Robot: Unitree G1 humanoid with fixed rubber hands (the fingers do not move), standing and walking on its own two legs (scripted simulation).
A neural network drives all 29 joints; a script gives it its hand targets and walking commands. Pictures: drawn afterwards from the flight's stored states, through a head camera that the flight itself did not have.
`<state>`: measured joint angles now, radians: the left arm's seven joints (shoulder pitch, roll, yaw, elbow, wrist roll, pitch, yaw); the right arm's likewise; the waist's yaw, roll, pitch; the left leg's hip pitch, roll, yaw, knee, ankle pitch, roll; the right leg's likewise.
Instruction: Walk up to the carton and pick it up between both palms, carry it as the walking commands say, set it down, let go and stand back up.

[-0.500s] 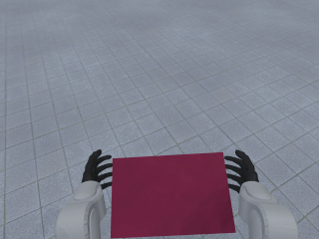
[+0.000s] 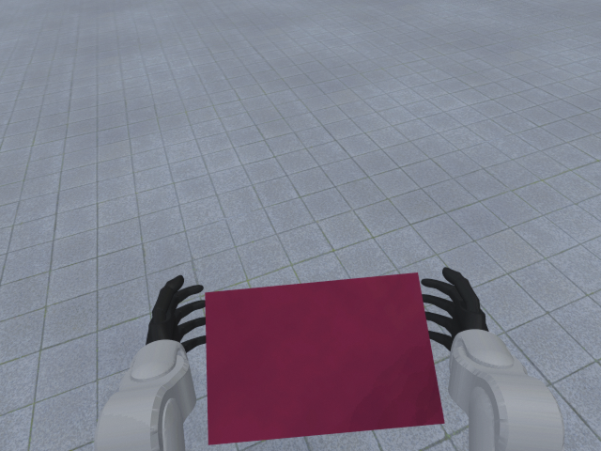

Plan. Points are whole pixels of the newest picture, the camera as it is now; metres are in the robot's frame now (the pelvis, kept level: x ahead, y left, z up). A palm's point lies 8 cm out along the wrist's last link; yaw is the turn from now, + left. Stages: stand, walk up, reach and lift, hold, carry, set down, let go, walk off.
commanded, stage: carry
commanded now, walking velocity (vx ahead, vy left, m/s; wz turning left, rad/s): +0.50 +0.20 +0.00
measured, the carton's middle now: (316, 349) +0.28 +0.01 +0.00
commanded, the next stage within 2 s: none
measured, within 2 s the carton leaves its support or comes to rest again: neither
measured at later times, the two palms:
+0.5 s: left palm (175, 177) +0.53 +0.24 +0.11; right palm (370, 171) +0.55 -0.09 +0.10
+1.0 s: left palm (183, 112) +0.78 +0.28 +0.10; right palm (333, 102) +0.80 -0.04 +0.10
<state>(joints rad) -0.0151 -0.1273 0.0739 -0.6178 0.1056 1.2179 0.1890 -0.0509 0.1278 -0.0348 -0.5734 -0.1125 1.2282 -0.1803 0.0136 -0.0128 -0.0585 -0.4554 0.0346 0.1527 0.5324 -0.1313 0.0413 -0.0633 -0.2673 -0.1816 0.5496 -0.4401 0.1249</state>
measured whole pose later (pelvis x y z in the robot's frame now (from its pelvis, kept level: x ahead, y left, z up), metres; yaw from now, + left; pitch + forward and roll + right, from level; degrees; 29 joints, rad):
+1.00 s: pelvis +0.54 +0.11 +0.01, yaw +2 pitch +5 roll +2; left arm -0.03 -0.13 0.06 -0.56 0.09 1.20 0.20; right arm -0.03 0.13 -0.07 -0.55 -0.09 1.22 -0.18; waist 0.02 -0.04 -0.05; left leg -0.54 0.04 0.13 0.67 -0.25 0.01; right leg 0.02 -0.08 -0.22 0.29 -0.40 0.03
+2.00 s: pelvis +1.16 +0.16 +0.03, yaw -1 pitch +5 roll -1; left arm -0.08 -0.13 0.10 -0.49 0.10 1.23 0.18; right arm -0.06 0.13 -0.07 -0.48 -0.10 1.23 -0.19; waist -0.02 0.00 -0.05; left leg -0.26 0.05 0.22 0.39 -0.22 0.06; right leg -0.46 -0.08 -0.11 0.97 -0.40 0.02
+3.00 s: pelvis +1.82 +0.16 +0.00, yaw +1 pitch +4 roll -1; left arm -0.08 -0.13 0.08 -0.53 0.11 1.22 0.18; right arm -0.07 0.13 -0.08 -0.55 -0.10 1.24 -0.19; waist -0.01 0.03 -0.06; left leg -0.06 0.11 0.18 0.57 -0.47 -0.02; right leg -0.44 -0.05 -0.24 0.48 -0.08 -0.05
